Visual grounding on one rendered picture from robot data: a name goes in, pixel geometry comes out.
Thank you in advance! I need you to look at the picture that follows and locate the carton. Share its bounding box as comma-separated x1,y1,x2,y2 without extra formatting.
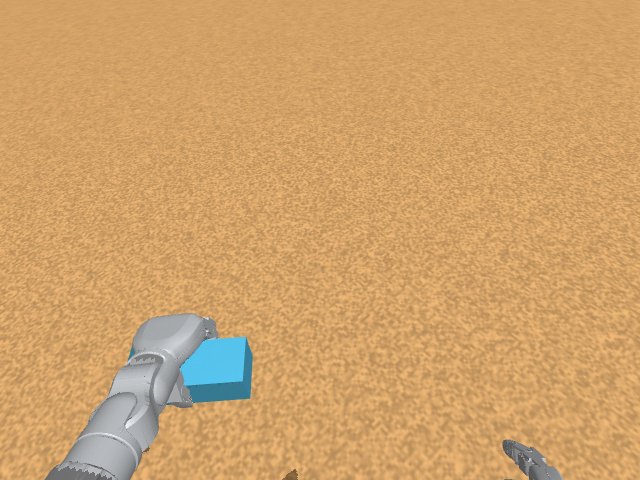
127,337,253,405

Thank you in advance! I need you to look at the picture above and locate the left robot arm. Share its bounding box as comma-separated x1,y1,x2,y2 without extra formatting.
45,348,179,480

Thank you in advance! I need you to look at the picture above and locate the right robot hand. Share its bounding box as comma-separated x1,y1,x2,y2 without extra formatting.
502,439,564,480

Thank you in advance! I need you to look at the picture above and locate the left robot hand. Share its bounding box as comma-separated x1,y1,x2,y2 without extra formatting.
132,313,220,408

